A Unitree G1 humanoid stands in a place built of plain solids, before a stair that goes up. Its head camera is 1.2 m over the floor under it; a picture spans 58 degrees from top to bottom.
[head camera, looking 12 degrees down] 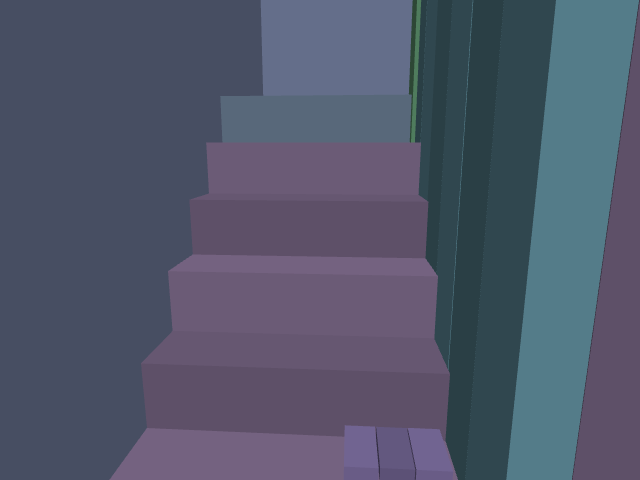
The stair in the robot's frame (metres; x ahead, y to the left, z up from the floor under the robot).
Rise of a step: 0.20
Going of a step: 0.22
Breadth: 0.85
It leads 4 degrees to the right of straight ahead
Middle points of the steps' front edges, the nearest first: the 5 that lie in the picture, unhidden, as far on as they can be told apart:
1.08 0.08 0.61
1.30 0.06 0.82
1.52 0.05 1.02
1.75 0.03 1.22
1.97 0.02 1.43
